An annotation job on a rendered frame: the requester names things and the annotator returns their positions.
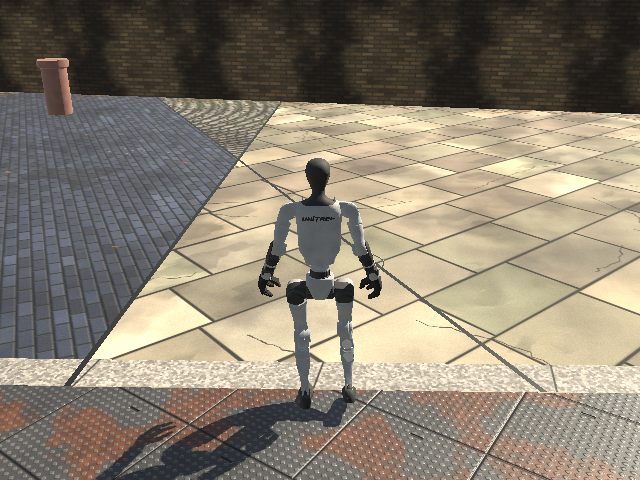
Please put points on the robot left shin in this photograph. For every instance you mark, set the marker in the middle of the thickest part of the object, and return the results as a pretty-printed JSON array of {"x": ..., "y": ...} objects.
[{"x": 302, "y": 355}]

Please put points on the right robot forearm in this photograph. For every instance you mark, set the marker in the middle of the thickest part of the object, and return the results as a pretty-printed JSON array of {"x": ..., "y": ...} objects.
[{"x": 368, "y": 264}]

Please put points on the left robot forearm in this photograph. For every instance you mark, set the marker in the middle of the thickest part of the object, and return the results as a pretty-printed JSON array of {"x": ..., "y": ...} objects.
[{"x": 270, "y": 264}]

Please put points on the robot right hand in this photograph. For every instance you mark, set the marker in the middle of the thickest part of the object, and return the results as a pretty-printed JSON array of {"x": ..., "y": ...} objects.
[{"x": 376, "y": 284}]

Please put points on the robot right upper arm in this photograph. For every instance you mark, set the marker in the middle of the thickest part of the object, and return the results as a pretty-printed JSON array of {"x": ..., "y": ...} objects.
[{"x": 350, "y": 210}]

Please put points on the robot left upper arm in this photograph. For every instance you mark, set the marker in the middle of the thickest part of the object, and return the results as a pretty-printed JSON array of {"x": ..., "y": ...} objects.
[{"x": 286, "y": 213}]

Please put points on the robot torso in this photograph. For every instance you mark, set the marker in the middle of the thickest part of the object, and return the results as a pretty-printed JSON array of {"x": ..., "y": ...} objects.
[{"x": 319, "y": 241}]

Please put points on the robot left hand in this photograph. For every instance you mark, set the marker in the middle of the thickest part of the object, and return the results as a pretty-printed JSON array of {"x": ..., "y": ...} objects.
[{"x": 262, "y": 285}]

